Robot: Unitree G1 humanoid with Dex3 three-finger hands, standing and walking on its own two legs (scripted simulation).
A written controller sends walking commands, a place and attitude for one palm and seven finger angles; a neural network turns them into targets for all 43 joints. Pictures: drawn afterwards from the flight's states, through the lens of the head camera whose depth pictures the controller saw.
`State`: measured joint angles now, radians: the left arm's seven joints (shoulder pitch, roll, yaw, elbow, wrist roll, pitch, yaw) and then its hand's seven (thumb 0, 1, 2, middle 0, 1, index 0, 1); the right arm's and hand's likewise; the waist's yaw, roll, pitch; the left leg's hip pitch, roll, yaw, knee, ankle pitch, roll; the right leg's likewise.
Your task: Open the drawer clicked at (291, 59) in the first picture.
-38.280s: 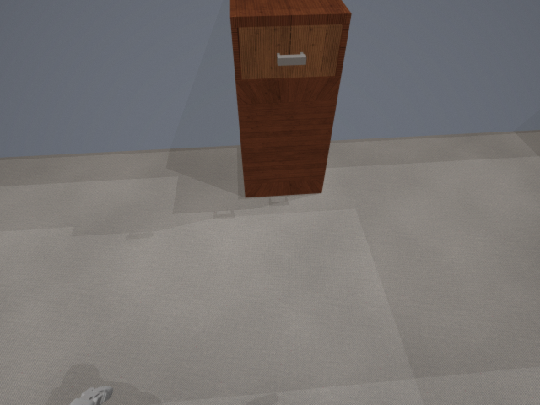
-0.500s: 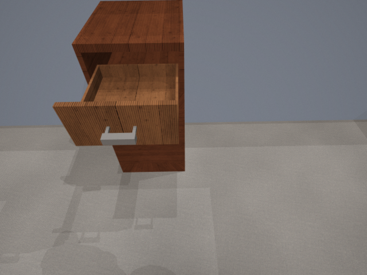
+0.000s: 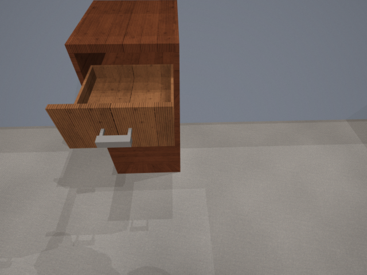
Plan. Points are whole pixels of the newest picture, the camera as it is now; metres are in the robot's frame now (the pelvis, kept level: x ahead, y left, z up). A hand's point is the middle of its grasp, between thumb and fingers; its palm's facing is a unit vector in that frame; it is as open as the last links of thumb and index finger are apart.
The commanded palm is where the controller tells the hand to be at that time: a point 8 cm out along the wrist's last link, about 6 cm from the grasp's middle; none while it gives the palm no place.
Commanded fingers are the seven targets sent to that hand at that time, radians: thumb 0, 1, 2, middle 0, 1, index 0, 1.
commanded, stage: look to check the result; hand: left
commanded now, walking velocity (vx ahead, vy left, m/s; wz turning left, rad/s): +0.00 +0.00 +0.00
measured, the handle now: (115, 136) +0.49 +0.24 -0.03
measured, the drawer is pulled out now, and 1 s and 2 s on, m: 0.30 0.30 0.30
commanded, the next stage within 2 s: stand and wait in 0.54 s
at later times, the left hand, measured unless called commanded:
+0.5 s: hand out of the picture +0.02 +0.16 -0.17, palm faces +0.05 -0.98 -0.20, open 7.3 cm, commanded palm none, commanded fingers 0.00 0.90 0.90 -0.20 -0.30 -0.20 -0.30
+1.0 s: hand out of the picture +0.04 +0.16 -0.17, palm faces +0.06 -0.98 -0.21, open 7.3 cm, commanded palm none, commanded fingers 0.00 0.90 0.90 -0.20 -0.30 -0.20 -0.30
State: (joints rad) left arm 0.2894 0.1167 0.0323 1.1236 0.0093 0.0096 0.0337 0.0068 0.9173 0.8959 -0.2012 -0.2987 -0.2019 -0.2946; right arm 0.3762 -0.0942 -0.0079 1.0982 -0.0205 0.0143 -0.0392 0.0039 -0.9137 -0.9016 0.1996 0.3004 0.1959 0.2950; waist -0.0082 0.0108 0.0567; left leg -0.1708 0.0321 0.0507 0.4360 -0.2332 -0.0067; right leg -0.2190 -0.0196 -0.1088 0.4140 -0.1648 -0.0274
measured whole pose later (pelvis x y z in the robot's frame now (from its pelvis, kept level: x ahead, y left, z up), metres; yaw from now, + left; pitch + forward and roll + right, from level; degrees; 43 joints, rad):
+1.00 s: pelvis +0.04 -0.01 +0.00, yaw +0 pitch -2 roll +0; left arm 0.25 0.13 0.03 1.14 0.01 0.00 0.04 0.00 0.91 0.90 -0.20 -0.30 -0.20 -0.29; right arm 0.30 -0.12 0.00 1.12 -0.02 0.01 -0.04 0.00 -0.91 -0.90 0.20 0.30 0.20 0.29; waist -0.01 0.03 0.07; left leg -0.09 0.05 0.04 0.37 -0.25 -0.03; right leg -0.15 0.00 -0.12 0.38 -0.20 -0.04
